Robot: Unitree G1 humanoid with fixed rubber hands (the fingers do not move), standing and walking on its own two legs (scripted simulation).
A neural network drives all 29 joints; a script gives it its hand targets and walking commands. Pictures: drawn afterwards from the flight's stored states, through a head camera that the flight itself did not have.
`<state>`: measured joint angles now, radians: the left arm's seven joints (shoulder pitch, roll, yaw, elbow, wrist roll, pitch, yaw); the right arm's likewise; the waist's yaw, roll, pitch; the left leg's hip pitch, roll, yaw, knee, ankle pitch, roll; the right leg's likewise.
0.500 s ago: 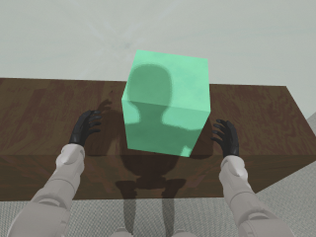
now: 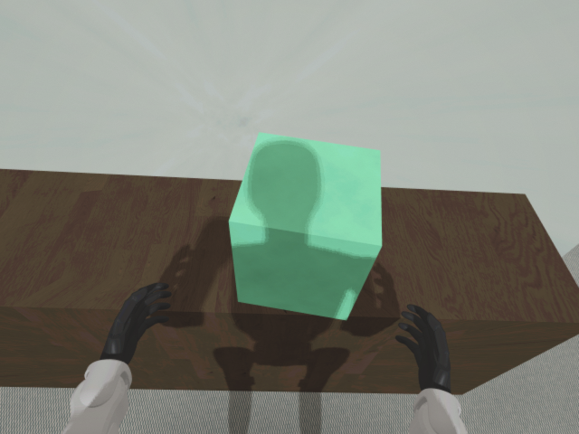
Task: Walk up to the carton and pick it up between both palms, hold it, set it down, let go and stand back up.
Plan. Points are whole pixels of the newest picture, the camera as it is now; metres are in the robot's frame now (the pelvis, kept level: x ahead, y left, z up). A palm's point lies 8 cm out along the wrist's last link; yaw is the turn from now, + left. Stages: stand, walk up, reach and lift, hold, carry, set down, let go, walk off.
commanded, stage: set down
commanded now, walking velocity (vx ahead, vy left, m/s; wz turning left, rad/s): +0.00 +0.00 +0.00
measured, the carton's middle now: (304, 230) +0.45 -0.04 -0.03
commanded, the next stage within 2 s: none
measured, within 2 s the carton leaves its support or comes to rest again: neither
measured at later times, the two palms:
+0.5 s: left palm (114, 376) +0.21 +0.22 -0.03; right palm (440, 388) +0.18 -0.21 -0.03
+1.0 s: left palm (119, 388) +0.20 +0.22 -0.04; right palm (441, 391) +0.18 -0.22 -0.04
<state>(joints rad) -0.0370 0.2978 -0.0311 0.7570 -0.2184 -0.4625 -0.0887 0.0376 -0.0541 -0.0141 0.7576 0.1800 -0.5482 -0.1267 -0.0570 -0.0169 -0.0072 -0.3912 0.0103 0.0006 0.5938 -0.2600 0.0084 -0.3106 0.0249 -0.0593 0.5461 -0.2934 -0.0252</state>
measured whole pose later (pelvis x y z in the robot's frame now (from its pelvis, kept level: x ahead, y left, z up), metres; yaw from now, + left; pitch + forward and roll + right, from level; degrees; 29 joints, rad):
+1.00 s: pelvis +0.02 -0.01 +0.01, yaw -3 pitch -7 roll +0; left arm 0.19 0.28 -0.05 0.61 -0.12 -0.22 -0.07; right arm 0.18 -0.11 0.02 0.69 0.11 -0.34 -0.07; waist 0.02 -0.03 0.06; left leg -0.07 0.01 0.06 0.43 -0.24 0.00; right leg -0.03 0.03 0.00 0.42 -0.28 -0.03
